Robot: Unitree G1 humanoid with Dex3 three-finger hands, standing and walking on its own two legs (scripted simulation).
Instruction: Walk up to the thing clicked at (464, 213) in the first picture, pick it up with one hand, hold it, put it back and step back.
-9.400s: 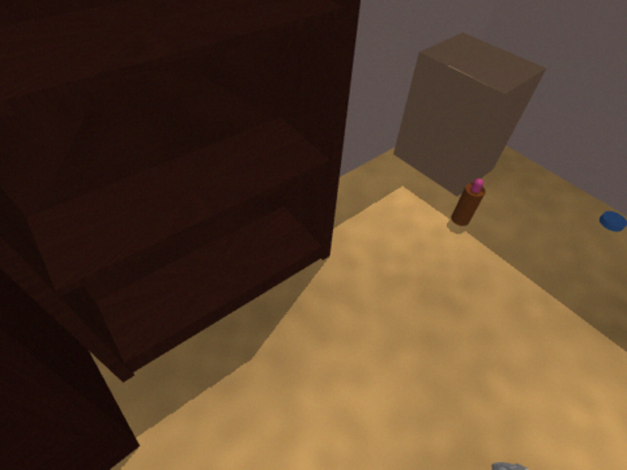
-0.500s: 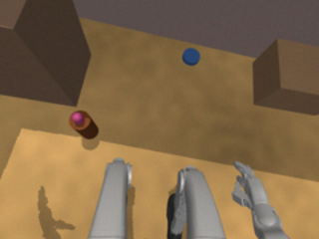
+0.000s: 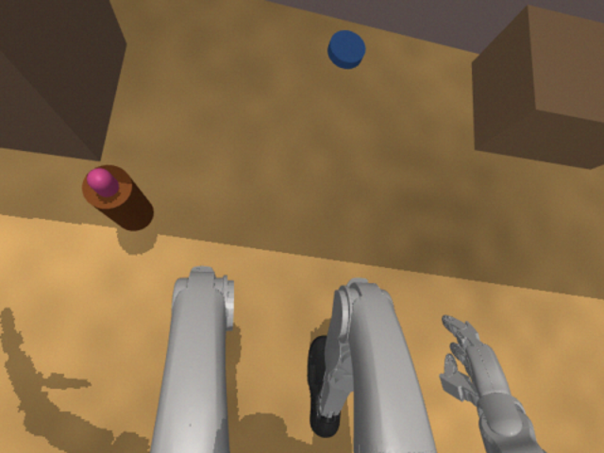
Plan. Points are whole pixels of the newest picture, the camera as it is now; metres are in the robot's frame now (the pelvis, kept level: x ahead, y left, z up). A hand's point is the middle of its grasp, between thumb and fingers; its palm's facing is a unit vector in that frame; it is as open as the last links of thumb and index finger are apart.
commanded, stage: go down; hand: left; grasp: from the side
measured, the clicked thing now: (118, 197) +0.45 +0.34 -0.34
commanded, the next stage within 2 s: approach in 1.26 s
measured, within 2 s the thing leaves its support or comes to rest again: neither
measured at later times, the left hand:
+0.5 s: hand out of the picture +0.29 +0.50 -0.03, palm faces +0.51 -0.85 -0.14, open 17.5 cm
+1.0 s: hand out of the picture +0.29 +0.52 -0.04, palm faces +0.52 -0.85 -0.12, open 17.6 cm
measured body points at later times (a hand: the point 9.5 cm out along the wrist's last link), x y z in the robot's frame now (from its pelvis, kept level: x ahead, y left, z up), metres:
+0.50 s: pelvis -0.01 +0.00 -0.04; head +0.21 +0.08 +0.34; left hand +0.25 +0.55 -0.02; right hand +0.19 -0.26 -0.15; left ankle +0.08 +0.13 -0.42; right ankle +0.08 -0.12 -0.42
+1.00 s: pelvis -0.01 +0.01 -0.06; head +0.21 +0.09 +0.32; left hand +0.26 +0.56 -0.03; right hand +0.18 -0.27 -0.16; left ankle +0.08 +0.13 -0.42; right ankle +0.08 -0.12 -0.42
